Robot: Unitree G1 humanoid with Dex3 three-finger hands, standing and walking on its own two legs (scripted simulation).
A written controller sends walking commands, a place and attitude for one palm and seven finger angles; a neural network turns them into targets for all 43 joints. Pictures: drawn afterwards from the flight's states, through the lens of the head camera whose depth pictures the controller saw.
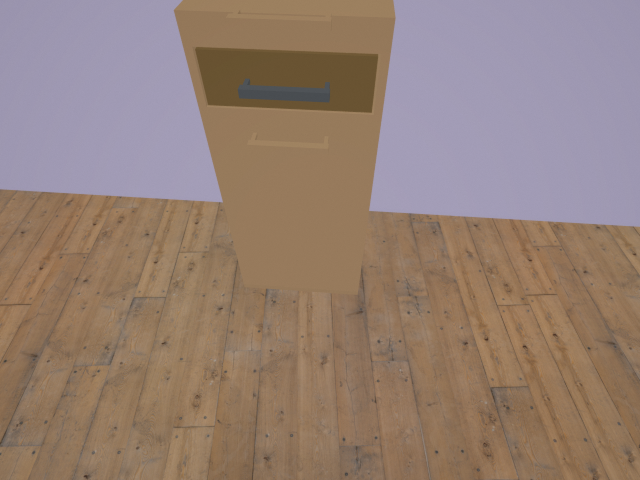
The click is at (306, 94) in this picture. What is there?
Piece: drawer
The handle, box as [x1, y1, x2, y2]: [238, 79, 329, 101]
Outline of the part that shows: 238,88 239,97 241,98 307,101 329,100 329,82 325,82 324,88 305,88 250,85 249,79 245,79 243,84 239,85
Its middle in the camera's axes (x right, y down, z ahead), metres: -0.08 -0.33 +0.84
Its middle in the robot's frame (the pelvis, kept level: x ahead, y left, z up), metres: +0.86 +0.12 +0.06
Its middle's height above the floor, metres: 0.84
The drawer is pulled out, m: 0.00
